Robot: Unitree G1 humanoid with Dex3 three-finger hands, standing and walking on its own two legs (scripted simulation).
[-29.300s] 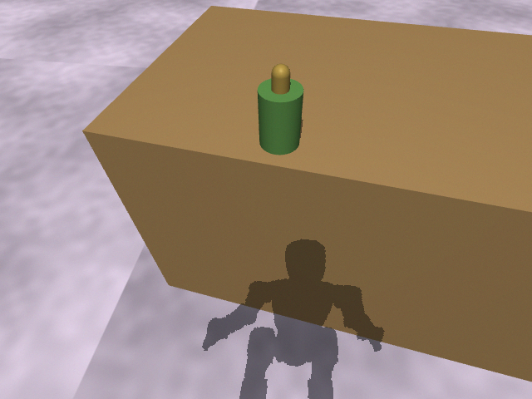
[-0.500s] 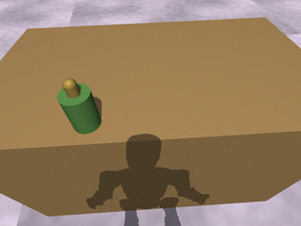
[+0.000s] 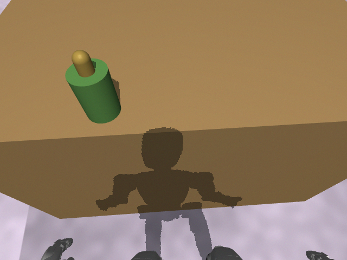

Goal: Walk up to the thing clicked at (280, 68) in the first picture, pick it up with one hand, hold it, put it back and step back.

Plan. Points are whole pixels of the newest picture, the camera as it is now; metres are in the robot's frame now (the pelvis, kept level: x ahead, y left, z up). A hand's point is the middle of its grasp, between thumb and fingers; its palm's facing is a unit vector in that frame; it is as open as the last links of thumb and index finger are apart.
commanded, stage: step back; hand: left
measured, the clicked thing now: (93, 85) +0.46 +0.20 +0.13
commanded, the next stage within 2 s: none
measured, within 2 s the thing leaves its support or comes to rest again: neither
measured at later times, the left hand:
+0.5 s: hand out of the picture +0.01 +0.24 -0.14, palm faces -0.10 -0.91 -0.40, open 7.4 cm
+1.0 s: hand out of the picture -0.12 +0.27 -0.15, palm faces +0.00 -0.94 -0.35, open 7.4 cm
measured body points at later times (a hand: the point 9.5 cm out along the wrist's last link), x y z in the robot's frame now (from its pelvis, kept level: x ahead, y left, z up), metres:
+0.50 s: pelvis -0.09 -0.01 +0.00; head -0.04 -0.04 +0.45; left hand +0.02 +0.29 -0.11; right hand -0.01 -0.33 -0.13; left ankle -0.06 +0.12 -0.67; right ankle -0.09 -0.12 -0.72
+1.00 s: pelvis -0.23 +0.01 +0.01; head -0.17 +0.03 +0.46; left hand -0.12 +0.32 -0.12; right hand -0.13 -0.31 -0.09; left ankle -0.19 +0.12 -0.72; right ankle -0.28 -0.14 -0.63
